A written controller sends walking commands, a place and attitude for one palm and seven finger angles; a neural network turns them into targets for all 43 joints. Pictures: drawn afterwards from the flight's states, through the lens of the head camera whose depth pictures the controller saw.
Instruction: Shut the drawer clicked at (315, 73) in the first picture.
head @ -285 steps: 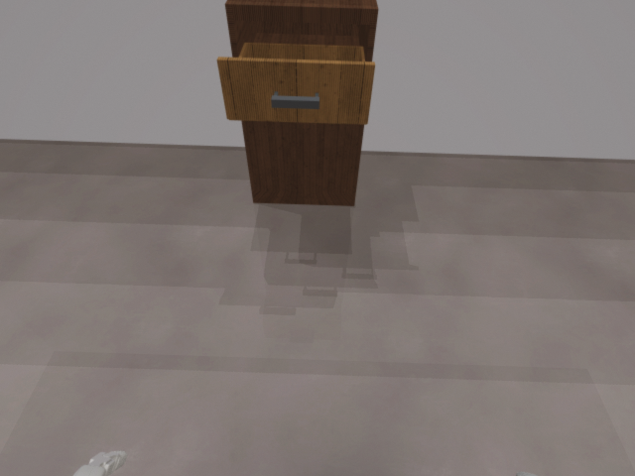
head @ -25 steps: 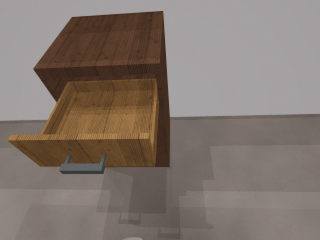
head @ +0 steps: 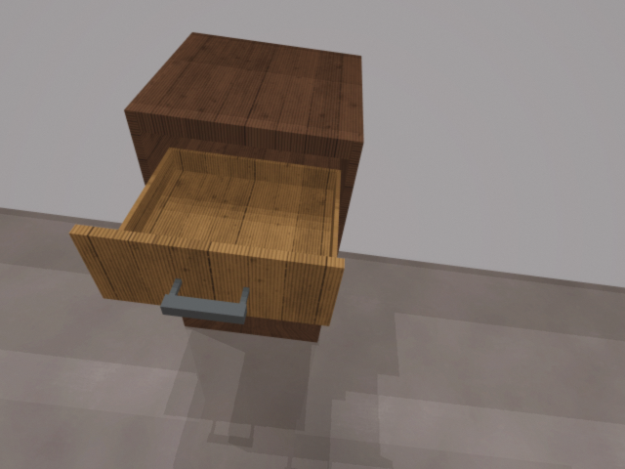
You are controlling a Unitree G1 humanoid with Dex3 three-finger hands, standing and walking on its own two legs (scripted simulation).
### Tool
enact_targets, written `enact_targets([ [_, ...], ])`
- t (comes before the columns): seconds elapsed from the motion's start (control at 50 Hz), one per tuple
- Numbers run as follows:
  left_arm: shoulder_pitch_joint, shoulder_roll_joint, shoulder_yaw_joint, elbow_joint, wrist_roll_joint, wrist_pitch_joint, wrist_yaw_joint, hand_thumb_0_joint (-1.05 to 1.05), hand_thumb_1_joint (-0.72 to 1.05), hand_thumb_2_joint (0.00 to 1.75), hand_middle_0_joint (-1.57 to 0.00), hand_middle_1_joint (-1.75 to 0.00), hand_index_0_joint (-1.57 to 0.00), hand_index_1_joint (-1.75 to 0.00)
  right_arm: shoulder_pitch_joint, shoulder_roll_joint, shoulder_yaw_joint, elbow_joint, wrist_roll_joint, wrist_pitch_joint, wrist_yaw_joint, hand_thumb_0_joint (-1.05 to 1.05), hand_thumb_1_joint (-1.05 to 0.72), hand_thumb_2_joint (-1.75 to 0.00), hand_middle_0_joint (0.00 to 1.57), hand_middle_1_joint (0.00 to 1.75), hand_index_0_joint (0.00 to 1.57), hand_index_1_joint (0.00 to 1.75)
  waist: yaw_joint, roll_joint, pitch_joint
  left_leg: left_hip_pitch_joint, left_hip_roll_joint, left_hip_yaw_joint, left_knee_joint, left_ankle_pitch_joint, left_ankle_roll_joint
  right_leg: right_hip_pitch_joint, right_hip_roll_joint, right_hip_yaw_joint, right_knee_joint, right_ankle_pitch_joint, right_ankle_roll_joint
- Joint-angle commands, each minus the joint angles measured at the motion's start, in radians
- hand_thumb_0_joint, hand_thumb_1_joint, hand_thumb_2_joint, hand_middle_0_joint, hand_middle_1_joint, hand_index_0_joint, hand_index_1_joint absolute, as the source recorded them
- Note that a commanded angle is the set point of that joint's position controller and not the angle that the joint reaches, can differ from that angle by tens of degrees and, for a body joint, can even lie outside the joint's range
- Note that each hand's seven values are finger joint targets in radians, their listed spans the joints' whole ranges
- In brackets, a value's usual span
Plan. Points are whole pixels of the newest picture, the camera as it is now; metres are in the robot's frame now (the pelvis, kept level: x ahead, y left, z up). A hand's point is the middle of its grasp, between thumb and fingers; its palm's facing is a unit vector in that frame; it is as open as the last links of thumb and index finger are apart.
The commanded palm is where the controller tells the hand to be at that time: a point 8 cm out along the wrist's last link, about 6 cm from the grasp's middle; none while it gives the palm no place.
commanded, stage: come to a stop and stand still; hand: left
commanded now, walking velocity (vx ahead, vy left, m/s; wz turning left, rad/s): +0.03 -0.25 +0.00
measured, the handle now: (208, 298) +0.39 +0.20 -0.08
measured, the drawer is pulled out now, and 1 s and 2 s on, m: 0.29 0.29 0.29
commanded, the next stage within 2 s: look again from close up in 0.86 s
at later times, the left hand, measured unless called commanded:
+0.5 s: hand out of the picture +0.10 +0.13 -0.18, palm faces +0.03 -0.98 -0.22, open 7.3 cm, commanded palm none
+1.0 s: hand out of the picture +0.00 +0.10 -0.18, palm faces +0.07 -0.98 -0.19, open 7.4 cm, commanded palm none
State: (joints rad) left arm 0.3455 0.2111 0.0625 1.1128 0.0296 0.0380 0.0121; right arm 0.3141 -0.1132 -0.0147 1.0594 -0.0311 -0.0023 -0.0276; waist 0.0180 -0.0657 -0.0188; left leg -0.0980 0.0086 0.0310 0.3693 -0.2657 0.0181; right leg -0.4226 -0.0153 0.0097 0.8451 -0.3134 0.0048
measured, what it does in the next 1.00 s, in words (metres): steps on the spot: right foot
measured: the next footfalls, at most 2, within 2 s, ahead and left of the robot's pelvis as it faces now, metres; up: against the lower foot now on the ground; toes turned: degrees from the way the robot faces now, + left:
right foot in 0.34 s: +0.07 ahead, -0.14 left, +0.00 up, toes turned -3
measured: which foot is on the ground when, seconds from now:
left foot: down 0.00-1.00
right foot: up 0.00-0.32, down 0.34-1.00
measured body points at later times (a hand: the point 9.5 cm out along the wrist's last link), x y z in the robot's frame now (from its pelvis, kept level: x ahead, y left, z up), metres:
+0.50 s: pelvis +0.03 -0.05 -0.01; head +0.05 -0.06 +0.44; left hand +0.10 +0.18 -0.16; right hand -0.03 -0.25 -0.18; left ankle -0.01 +0.09 -0.75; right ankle +0.03 -0.13 -0.75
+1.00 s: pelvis +0.03 -0.06 +0.00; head +0.05 -0.07 +0.45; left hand -0.01 +0.15 -0.16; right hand +0.03 -0.28 -0.17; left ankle -0.02 +0.09 -0.74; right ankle +0.03 -0.14 -0.75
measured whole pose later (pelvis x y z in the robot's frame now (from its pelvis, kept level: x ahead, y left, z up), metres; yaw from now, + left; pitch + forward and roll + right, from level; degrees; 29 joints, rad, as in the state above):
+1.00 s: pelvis +0.03 -0.06 +0.00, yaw +1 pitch -1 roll +0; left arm 0.32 0.11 0.00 1.16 0.01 -0.03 0.05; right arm 0.28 -0.14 -0.01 1.13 -0.01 0.01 -0.04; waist 0.02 0.02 0.05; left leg -0.14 0.09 0.04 0.48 -0.30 -0.04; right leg -0.17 0.05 -0.10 0.39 -0.22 -0.06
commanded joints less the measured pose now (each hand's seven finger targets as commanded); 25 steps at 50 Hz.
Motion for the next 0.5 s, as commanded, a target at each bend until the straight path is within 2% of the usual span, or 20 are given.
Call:
enact_targets([
  [0.0,0.025,0.021,0.01,-0.033,0.0,-0.024,-0.006,0.0,0.9,0.9,-0.2,-0.3,-0.2,-0.3,0.085,-0.147,-0.013,-0.007,0.011,-0.037,-0.033,0.0,-0.9,-0.9,0.2,0.3,0.2,0.3,-0.009,0.213,0.143,-0.029,0.226,-0.154,-0.173,0.388,0.017,-0.15,-0.003,0.033,0.179,0.064,0.022],
  [0.04,0.006,0.03,0.013,-0.044,-0.003,-0.013,-0.001,0.0,0.9,0.9,-0.2,-0.3,-0.2,-0.3,0.146,-0.149,-0.015,0.016,0.008,-0.039,-0.046,0.0,-0.9,-0.9,0.2,0.3,0.2,0.3,-0.02,0.206,0.108,0.041,0.255,-0.139,-0.099,0.671,0.026,-0.179,0.004,0.039,0.239,0.034,0.028],
  [0.06,-0.009,0.029,0.014,-0.05,-0.004,-0.009,0.001,0.0,0.9,0.9,-0.2,-0.3,-0.2,-0.3,0.164,-0.149,-0.017,0.025,0.007,-0.038,-0.051,0.0,-0.9,-0.9,0.2,0.3,0.2,0.3,-0.027,0.2,0.101,0.054,0.264,-0.138,-0.077,0.733,0.04,-0.186,0.004,0.041,0.258,0.026,0.029],
  [0.08,-0.018,0.028,0.014,-0.056,-0.006,-0.011,0.002,0.0,0.9,0.9,-0.2,-0.3,-0.2,-0.3,0.164,-0.142,-0.014,0.027,0.008,-0.04,-0.052,0.0,-0.9,-0.9,0.2,0.3,0.2,0.3,-0.023,0.199,0.1,0.058,0.269,-0.135,-0.065,0.775,0.067,-0.187,-0.004,0.04,0.247,0.011,0.028],
  [0.12,-0.049,0.009,0.007,-0.068,-0.011,-0.01,0.004,0.0,0.9,0.9,-0.2,-0.3,-0.2,-0.3,0.164,-0.131,-0.016,0.034,0.006,-0.038,-0.05,0.0,-0.9,-0.9,0.2,0.3,0.2,0.3,-0.027,0.216,0.096,0.05,0.259,-0.137,-0.061,0.74,0.11,-0.158,-0.018,0.029,0.192,0.002,0.029],
  [0.16,-0.088,-0.005,-0.004,-0.08,-0.015,-0.014,0.003,0.0,0.9,0.9,-0.2,-0.3,-0.2,-0.3,0.155,-0.127,-0.02,0.043,0.004,-0.034,-0.046,0.0,-0.9,-0.9,0.2,0.3,0.2,0.3,-0.035,0.238,0.089,0.056,0.247,-0.129,-0.056,0.696,0.129,-0.104,-0.031,-0.003,0.056,-0.016,0.025],
  [0.2,-0.13,-0.022,-0.014,-0.088,-0.018,-0.023,0.005,0.0,0.9,0.9,-0.2,-0.3,-0.2,-0.3,0.161,-0.124,-0.021,0.056,0.0,-0.03,-0.043,0.0,-0.9,-0.9,0.2,0.3,0.2,0.3,-0.053,0.242,0.088,0.045,0.241,-0.133,-0.03,0.721,0.131,-0.013,-0.02,-0.04,-0.098,-0.047,0.016],
  [0.22,-0.131,-0.029,-0.015,-0.086,-0.021,-0.028,0.007,0.0,0.9,0.9,-0.2,-0.3,-0.2,-0.3,0.161,-0.128,-0.025,0.063,0.0,-0.027,-0.042,0.0,-0.9,-0.9,0.2,0.3,0.2,0.3,-0.055,0.258,0.086,0.043,0.241,-0.14,-0.013,0.714,0.131,0.026,-0.014,-0.052,-0.162,-0.056,0.01],
  [0.24,-0.12,-0.027,-0.013,-0.079,-0.023,-0.033,0.009,0.0,0.9,0.9,-0.2,-0.3,-0.2,-0.3,0.162,-0.126,-0.028,0.068,0.002,-0.023,-0.04,0.0,-0.9,-0.9,0.2,0.3,0.2,0.3,-0.05,0.247,0.072,0.036,0.234,-0.149,0.004,0.686,0.124,0.073,-0.007,-0.056,-0.229,-0.028,0.004],
  [0.26,-0.094,-0.023,-0.011,-0.067,-0.023,-0.038,0.01,0.0,0.9,0.9,-0.2,-0.3,-0.2,-0.3,0.159,-0.125,-0.031,0.074,0.006,-0.021,-0.039,0.0,-0.9,-0.9,0.2,0.3,0.2,0.3,-0.036,0.232,0.062,0.011,0.22,-0.138,0.029,0.621,0.104,0.144,-0.007,-0.06,-0.321,0.046,0.003],
  [0.28,-0.054,-0.009,-0.009,-0.05,-0.022,-0.047,0.011,0.0,0.9,0.9,-0.2,-0.3,-0.2,-0.3,0.159,-0.117,-0.03,0.077,0.011,-0.02,-0.037,0.0,-0.9,-0.9,0.2,0.3,0.2,0.3,-0.018,0.188,0.035,-0.008,0.186,-0.121,0.078,0.551,0.069,0.236,-0.009,-0.062,-0.456,0.179,0.004],
  [0.3,-0.002,0.027,-0.006,-0.029,-0.021,-0.057,0.016,0.0,0.9,0.9,-0.2,-0.3,-0.2,-0.3,0.173,-0.091,-0.026,0.074,0.021,-0.024,-0.032,0.0,-0.9,-0.9,0.2,0.3,0.2,0.3,-0.004,0.111,-0.015,-0.095,0.151,-0.092,0.136,0.396,0.025,0.394,-0.077,0.012,-0.489,0.362,-0.01],
  [0.32,0.025,0.066,-0.003,-0.009,-0.021,-0.064,0.025,0.0,0.9,0.9,-0.2,-0.3,-0.2,-0.3,0.173,-0.049,-0.016,0.063,0.03,-0.024,-0.025,0.0,-0.9,-0.9,0.2,0.3,0.2,0.3,-0.011,-0.012,-0.06,-0.213,0.088,-0.034,0.154,0.09,-0.02,0.505,-0.21,0.145,-0.444,0.59,-0.062],
  [0.34,0.013,0.091,-0.005,0.0,-0.025,-0.065,0.026,0.0,0.9,0.9,-0.2,-0.3,-0.2,-0.3,0.164,-0.034,-0.015,0.065,0.031,-0.016,-0.024,0.0,-0.9,-0.9,0.2,0.3,0.2,0.3,-0.016,-0.06,-0.037,-0.224,0.049,-0.001,0.154,-0.145,-0.038,0.458,-0.298,0.173,-0.457,0.65,-0.123],
  [0.36,-0.005,0.079,-0.009,-0.005,-0.022,-0.065,0.027,0.0,0.9,0.9,-0.2,-0.3,-0.2,-0.3,0.151,-0.026,-0.016,0.068,0.027,-0.008,-0.025,0.0,-0.9,-0.9,0.2,0.3,0.2,0.3,-0.019,-0.075,-0.027,-0.182,0.053,-0.001,0.186,-0.172,-0.039,0.414,-0.279,0.15,-0.473,0.687,-0.148],
  [0.38,-0.026,0.063,-0.011,-0.008,-0.022,-0.068,0.032,0.0,0.9,0.9,-0.2,-0.3,-0.2,-0.3,0.158,-0.029,-0.015,0.072,0.024,0.002,-0.024,0.0,-0.9,-0.9,0.2,0.3,0.2,0.3,-0.029,-0.155,-0.039,-0.164,0.064,-0.009,0.2,-0.189,-0.04,0.405,-0.245,0.132,-0.484,0.699,-0.147],
  [0.42,-0.083,0.037,-0.022,-0.016,-0.024,-0.061,0.035,0.0,0.9,0.9,-0.2,-0.3,-0.2,-0.3,0.153,-0.035,-0.015,0.092,0.023,0.005,-0.024,0.0,-0.9,-0.9,0.2,0.3,0.2,0.3,-0.04,-0.101,0.035,-0.144,0.081,-0.02,0.161,-0.117,-0.04,0.332,-0.221,0.082,-0.485,0.641,-0.136],
  [0.44,-0.099,0.025,-0.024,-0.02,-0.026,-0.06,0.034,0.0,0.9,0.9,-0.2,-0.3,-0.2,-0.3,0.168,-0.031,-0.013,0.105,0.022,0.004,-0.025,0.0,-0.9,-0.9,0.2,0.3,0.2,0.3,-0.052,-0.06,0.045,-0.1,0.087,-0.023,0.088,-0.005,-0.038,0.297,-0.198,0.065,-0.474,0.566,-0.126],
  [0.46,-0.111,0.017,-0.027,-0.021,-0.031,-0.057,0.032,0.0,0.9,0.9,-0.2,-0.3,-0.2,-0.3,0.174,-0.034,-0.01,0.115,0.02,0.001,-0.024,0.0,-0.9,-0.9,0.2,0.3,0.2,0.3,-0.051,-0.014,0.061,-0.064,0.093,-0.034,0.029,0.118,-0.035,0.263,-0.159,0.036,-0.467,0.459,-0.102],
  [0.48,-0.104,0.001,-0.029,-0.022,-0.033,-0.054,0.031,0.0,0.9,0.9,-0.2,-0.3,-0.2,-0.3,0.16,-0.037,-0.008,0.121,0.016,-0.004,-0.024,0.0,-0.9,-0.9,0.2,0.3,0.2,0.3,-0.039,0.046,0.074,-0.045,0.103,-0.043,0.0,0.179,-0.032,0.24,-0.118,0.018,-0.468,0.37,-0.085],
])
